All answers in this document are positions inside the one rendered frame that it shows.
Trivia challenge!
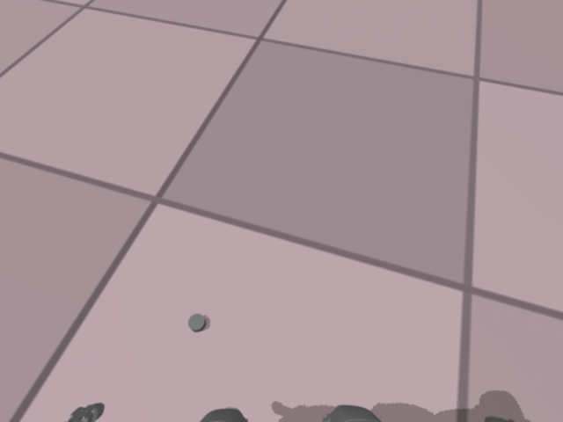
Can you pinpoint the left robot hand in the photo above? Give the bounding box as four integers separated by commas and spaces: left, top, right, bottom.
68, 403, 105, 422

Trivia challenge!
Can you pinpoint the tin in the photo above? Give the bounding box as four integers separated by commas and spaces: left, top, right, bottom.
188, 314, 206, 332

